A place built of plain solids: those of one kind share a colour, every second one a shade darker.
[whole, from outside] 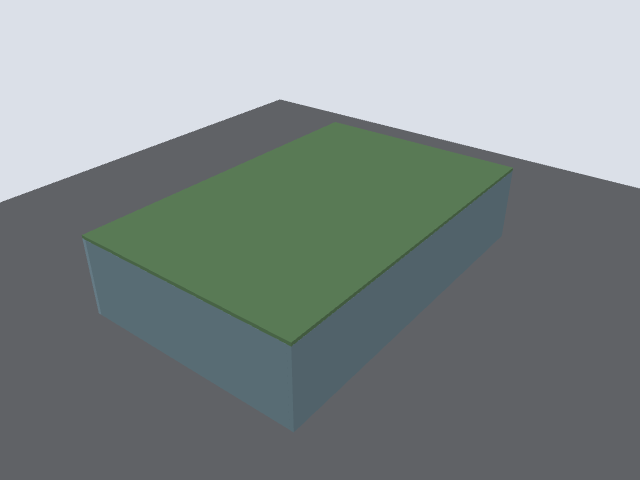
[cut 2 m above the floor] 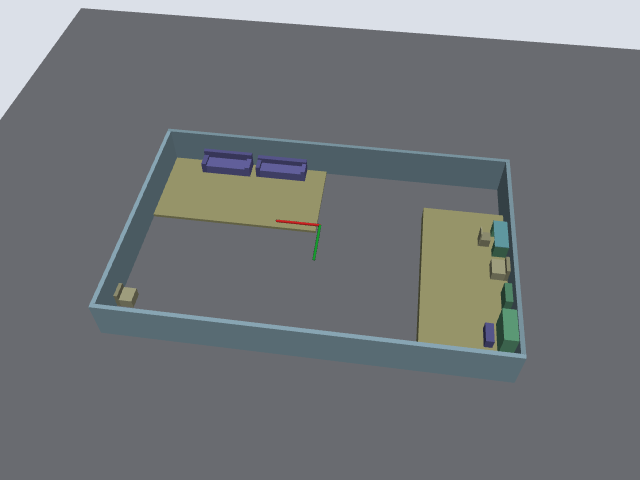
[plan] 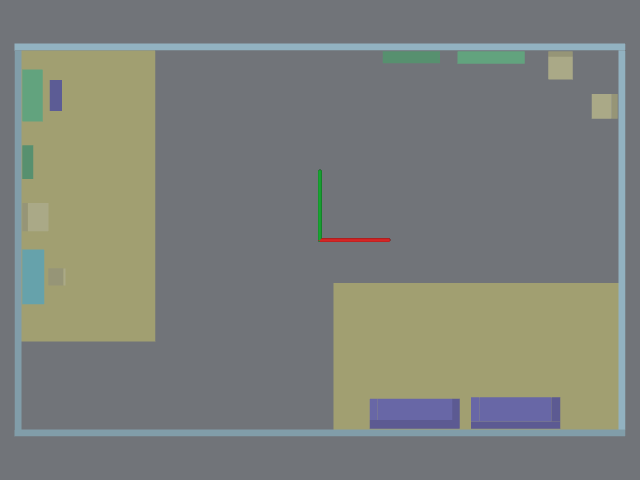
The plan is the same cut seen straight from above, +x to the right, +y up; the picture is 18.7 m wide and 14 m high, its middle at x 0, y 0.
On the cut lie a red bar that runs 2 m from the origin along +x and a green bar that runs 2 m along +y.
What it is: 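A loft; one open main floor with 2 platforms, their free sides bare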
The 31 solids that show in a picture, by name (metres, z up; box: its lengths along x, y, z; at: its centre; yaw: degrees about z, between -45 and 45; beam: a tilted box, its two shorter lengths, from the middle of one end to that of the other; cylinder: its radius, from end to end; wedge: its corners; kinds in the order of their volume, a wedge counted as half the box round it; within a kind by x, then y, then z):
{
 "wall_1": {"box": [0.2, 11.06, 3.94], "at": [-8.81, 0.0, 1.92]},
 "wall_2": {"box": [17.81, 0.2, 3.94], "at": [0.0, -5.63, 1.92]},
 "wall_3": {"box": [17.81, 0.2, 3.94], "at": [0.0, 5.63, 1.92]},
 "wall_4": {"box": [0.2, 11.06, 3.94], "at": [8.81, 0.0, 1.92]},
 "floor_1": {"box": [3.9, 8.5, 0.84], "at": [-6.76, 1.28, 0.37]},
 "floor_2": {"box": [8.32, 4.28, 0.2], "at": [4.55, -3.39, 0.05]},
 "roof_1": {"box": [17.81, 11.46, 0.16], "at": [0.0, 0.0, 3.97]},
 "case_1": {"box": [0.32, 0.99, 0.77], "at": [-8.53, 2.27, 1.17]},
 "case_2": {"box": [0.6, 1.52, 1.22], "at": [-8.39, 4.22, 1.4]},
 "case_3": {"box": [0.64, 0.38, 0.7], "at": [-8.37, -1.69, 1.14]},
 "case_4": {"box": [0.64, 0.38, 0.7], "at": [-8.37, -0.47, 1.14]},
 "case_5": {"box": [1.67, 0.35, 0.79], "at": [2.66, 5.33, 0.35]},
 "case_6": {"box": [1.96, 0.37, 1.14], "at": [4.99, 5.33, 0.52]},
 "sofa_1": {"box": [0.22, 0.62, 0.67], "at": [1.56, -4.94, 0.49]},
 "sofa_2": {"box": [2.63, 0.26, 0.77], "at": [2.76, -5.38, 0.54]},
 "sofa_3": {"box": [2.19, 0.62, 0.48], "at": [2.76, -4.94, 0.39]},
 "sofa_4": {"box": [0.22, 0.62, 0.67], "at": [3.97, -4.94, 0.49]},
 "sofa_5": {"box": [0.26, 0.71, 0.62], "at": [4.54, -4.94, 0.46]},
 "sofa_6": {"box": [2.6, 0.21, 0.88], "at": [5.71, -5.4, 0.59]},
 "sofa_7": {"box": [2.08, 0.71, 0.49], "at": [5.71, -4.94, 0.39]},
 "sofa_8": {"box": [0.26, 0.71, 0.62], "at": [6.88, -4.94, 0.46]},
 "chair_1": {"box": [0.17, 0.82, 0.72], "at": [-8.6, 0.67, 1.15]},
 "chair_2": {"box": [0.6, 0.82, 0.48], "at": [-8.22, 0.67, 1.02]},
 "chair_3": {"box": [0.44, 0.5, 0.46], "at": [-7.7, -1.08, 1.02]},
 "chair_4": {"box": [0.06, 0.5, 0.84], "at": [-7.45, -1.08, 1.21]},
 "chair_5": {"box": [0.72, 0.66, 0.52], "at": [7.01, 5.01, 0.21]},
 "chair_6": {"box": [0.72, 0.17, 0.82], "at": [7.01, 5.43, 0.36]},
 "chair_7": {"box": [0.59, 0.73, 0.53], "at": [8.22, 3.9, 0.22]},
 "chair_8": {"box": [0.17, 0.73, 0.82], "at": [8.6, 3.9, 0.36]},
 "bench_1": {"box": [0.36, 0.91, 0.48], "at": [-7.71, 4.22, 1.03]},
 "table_1": {"box": [0.64, 1.6, 0.04], "at": [-8.37, -1.07, 1.51]}
}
